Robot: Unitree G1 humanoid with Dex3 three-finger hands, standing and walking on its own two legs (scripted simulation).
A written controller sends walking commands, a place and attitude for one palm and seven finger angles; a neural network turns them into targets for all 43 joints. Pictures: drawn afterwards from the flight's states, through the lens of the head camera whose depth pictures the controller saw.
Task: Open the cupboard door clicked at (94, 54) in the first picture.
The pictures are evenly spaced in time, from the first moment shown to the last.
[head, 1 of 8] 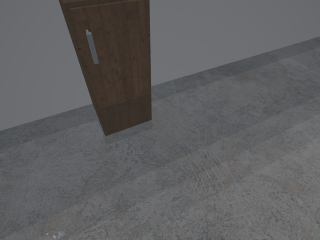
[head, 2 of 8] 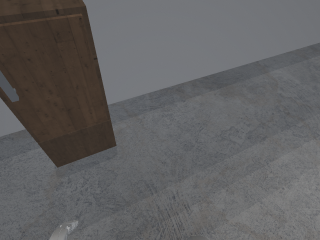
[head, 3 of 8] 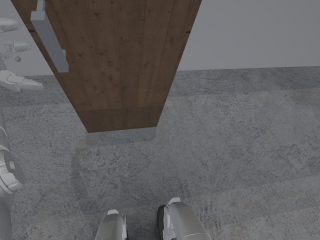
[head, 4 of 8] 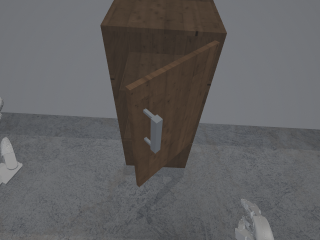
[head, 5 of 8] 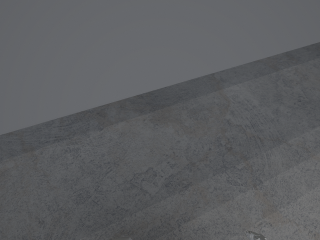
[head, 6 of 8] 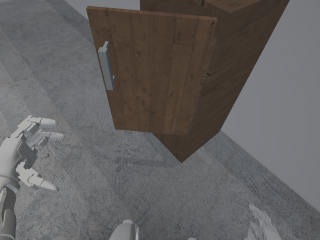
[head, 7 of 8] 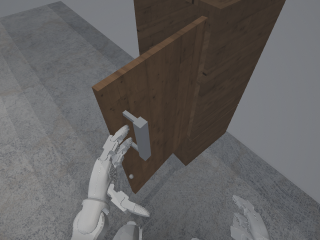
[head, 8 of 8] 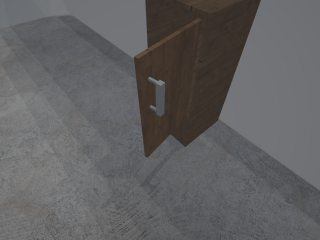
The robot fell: no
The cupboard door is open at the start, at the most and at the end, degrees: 0 100 99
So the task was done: yes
